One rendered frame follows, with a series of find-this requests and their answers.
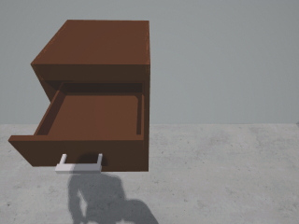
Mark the handle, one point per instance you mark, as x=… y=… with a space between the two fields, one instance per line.
x=63 y=168

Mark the cabinet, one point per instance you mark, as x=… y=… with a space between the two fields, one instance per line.
x=99 y=51

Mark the drawer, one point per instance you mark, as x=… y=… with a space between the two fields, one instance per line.
x=88 y=118

